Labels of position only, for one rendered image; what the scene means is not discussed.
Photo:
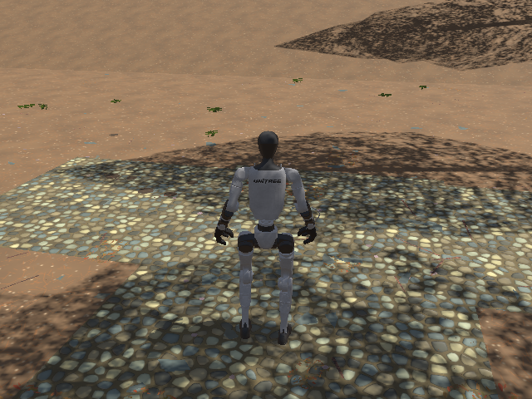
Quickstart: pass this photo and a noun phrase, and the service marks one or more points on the left robot hand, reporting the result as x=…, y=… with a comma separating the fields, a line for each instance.
x=226, y=233

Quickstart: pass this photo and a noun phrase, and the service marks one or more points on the robot head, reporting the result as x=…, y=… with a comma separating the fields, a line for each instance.
x=268, y=143

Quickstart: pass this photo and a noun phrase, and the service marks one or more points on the robot left foot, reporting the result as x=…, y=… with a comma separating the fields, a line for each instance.
x=245, y=332

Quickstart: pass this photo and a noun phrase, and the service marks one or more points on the robot right forearm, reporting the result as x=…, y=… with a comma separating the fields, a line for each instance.
x=308, y=217

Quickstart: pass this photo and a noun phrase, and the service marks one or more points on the robot right upper arm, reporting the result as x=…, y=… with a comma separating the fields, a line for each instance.
x=292, y=175

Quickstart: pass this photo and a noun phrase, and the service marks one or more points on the robot left upper arm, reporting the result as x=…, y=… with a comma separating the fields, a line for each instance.
x=240, y=175

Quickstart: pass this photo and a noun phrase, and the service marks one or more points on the robot left forearm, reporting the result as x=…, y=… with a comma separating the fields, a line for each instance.
x=225, y=217

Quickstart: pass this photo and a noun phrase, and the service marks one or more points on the right robot hand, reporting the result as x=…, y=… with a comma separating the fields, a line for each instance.
x=303, y=231

